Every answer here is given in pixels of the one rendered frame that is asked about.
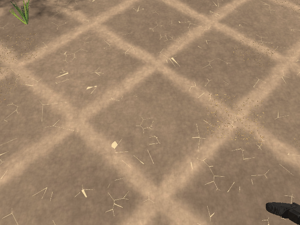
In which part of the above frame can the robot right hand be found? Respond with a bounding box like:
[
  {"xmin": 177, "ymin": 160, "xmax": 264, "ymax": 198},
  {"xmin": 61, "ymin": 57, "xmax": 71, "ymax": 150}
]
[{"xmin": 265, "ymin": 202, "xmax": 300, "ymax": 225}]

